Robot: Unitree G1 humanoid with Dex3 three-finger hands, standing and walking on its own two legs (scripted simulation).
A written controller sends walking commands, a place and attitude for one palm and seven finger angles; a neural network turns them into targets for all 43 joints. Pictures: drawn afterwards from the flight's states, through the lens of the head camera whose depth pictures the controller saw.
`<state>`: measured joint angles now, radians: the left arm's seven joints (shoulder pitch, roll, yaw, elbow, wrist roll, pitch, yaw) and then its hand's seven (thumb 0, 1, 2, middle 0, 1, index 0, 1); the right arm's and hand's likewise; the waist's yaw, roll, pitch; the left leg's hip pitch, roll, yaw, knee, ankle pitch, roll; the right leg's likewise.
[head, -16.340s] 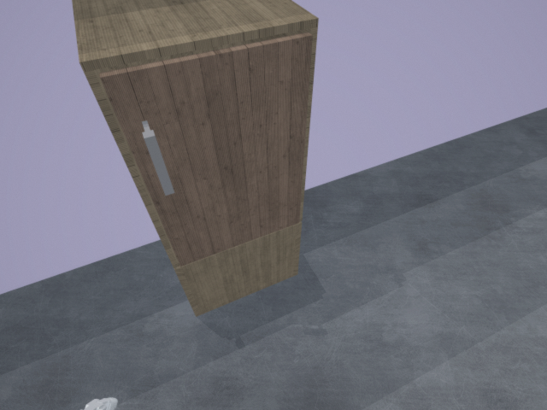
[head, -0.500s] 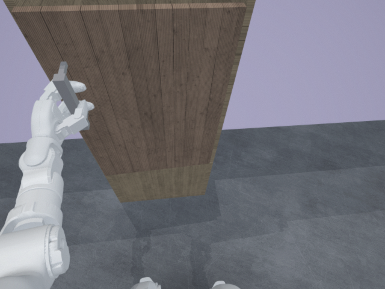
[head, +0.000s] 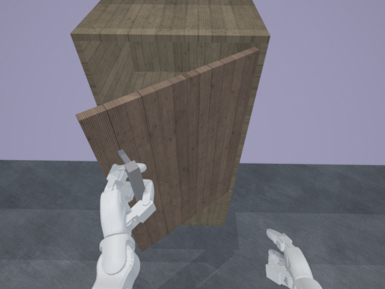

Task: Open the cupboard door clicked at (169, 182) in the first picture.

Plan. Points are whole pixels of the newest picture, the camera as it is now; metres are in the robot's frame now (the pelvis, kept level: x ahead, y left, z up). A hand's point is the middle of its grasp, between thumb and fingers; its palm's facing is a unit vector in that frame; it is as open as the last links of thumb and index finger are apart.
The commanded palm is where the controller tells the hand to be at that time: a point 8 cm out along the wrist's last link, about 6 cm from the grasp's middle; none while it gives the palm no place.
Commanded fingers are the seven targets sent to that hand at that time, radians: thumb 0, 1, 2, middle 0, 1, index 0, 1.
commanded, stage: pull the door open along its arc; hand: left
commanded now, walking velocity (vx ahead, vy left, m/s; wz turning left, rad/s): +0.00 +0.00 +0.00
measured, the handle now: (134, 182) +0.31 +0.14 +0.07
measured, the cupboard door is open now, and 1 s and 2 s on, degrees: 37 43 44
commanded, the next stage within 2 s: open thumb and fingers to let go in 0.16 s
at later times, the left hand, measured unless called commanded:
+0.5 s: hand (169, 208) +0.26 +0.06 +0.08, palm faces +0.44 -0.90 -0.04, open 7.0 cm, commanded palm +0.21 +0.11 +0.07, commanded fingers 0.00 -0.01 0.51 -0.34 -1.25 -0.34 -1.25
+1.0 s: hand (162, 215) +0.24 +0.07 +0.08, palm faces +0.39 -0.92 +0.02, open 14.7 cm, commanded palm +0.20 +0.12 +0.07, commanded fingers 0.00 -0.50 0.30 -0.17 -0.40 -0.17 -0.40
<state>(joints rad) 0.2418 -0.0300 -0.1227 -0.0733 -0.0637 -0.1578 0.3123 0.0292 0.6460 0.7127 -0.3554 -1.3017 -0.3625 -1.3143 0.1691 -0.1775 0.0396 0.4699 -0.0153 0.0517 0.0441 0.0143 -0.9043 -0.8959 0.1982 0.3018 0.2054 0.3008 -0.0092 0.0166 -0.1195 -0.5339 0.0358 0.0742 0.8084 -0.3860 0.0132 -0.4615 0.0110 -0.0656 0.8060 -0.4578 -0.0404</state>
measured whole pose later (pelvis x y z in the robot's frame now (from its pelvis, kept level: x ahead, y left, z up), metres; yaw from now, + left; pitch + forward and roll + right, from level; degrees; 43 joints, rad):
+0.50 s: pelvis +0.00 -0.06 +0.00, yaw +2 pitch +5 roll +2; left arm 0.26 -0.05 -0.13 -0.04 0.01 -0.16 0.48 0.01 0.52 0.74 -0.36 -1.30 -0.36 -1.31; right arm 0.21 -0.22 0.01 0.57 -0.05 0.08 -0.02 0.02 -0.90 -0.90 0.20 0.30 0.20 0.30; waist 0.01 0.04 -0.10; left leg -0.51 0.02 -0.05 0.77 -0.35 -0.02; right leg -0.44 0.04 -0.11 0.81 -0.47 -0.12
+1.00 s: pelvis +0.00 -0.03 +0.00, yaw -1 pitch +6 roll +1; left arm 0.36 -0.07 -0.17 -0.11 0.02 -0.22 0.46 -0.01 -0.48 0.32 -0.26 -0.86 -0.27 -0.86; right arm 0.19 -0.21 0.00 0.53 -0.05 0.04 -0.02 0.02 -0.90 -0.90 0.20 0.30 0.20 0.30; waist 0.01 0.04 -0.11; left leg -0.54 -0.01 -0.08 0.82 -0.39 -0.04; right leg -0.48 0.04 -0.07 0.85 -0.48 -0.08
